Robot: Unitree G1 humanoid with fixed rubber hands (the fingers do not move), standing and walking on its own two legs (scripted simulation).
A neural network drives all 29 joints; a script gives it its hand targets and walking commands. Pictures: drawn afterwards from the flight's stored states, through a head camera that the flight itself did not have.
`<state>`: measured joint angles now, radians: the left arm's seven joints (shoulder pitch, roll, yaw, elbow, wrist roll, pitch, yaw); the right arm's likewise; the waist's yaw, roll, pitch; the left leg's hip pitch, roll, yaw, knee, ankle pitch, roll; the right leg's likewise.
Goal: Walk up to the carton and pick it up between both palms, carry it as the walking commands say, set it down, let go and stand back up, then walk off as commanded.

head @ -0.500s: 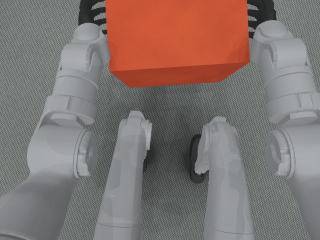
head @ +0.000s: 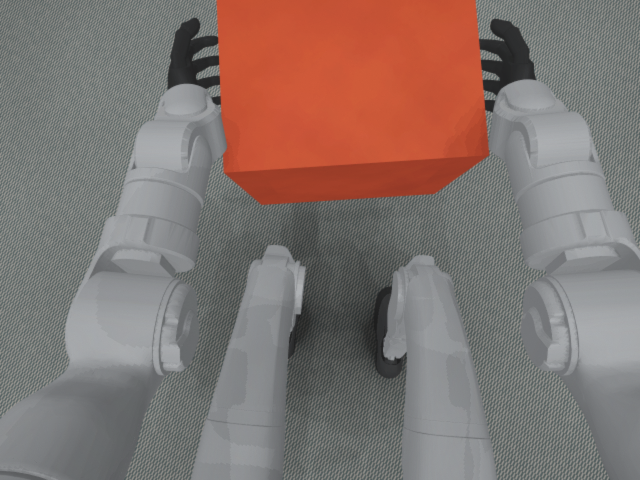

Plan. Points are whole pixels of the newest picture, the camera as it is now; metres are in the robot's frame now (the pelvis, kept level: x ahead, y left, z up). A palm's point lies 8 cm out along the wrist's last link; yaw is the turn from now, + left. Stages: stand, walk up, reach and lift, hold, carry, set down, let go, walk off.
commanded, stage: reach and lift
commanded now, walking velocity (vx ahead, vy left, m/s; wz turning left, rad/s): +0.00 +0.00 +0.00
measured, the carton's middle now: (345, 111) +0.53 +0.02 -0.12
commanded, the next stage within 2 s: none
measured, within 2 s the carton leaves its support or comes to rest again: neither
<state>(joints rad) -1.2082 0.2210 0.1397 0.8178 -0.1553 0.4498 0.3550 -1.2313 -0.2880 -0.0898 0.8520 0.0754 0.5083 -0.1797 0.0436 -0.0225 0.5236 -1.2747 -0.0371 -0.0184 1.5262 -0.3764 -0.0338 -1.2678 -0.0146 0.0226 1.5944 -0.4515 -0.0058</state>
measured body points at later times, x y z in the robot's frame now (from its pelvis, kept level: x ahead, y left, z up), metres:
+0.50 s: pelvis +0.00 +0.00 +0.06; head +0.22 +0.00 +0.44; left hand +0.49 +0.19 +0.03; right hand +0.51 -0.16 +0.03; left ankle +0.19 +0.13 -0.53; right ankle +0.16 -0.12 -0.53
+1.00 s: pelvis +0.01 -0.01 +0.12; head +0.19 +0.00 +0.53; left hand +0.47 +0.18 +0.11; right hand +0.49 -0.17 +0.10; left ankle +0.19 +0.13 -0.53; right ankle +0.16 -0.12 -0.53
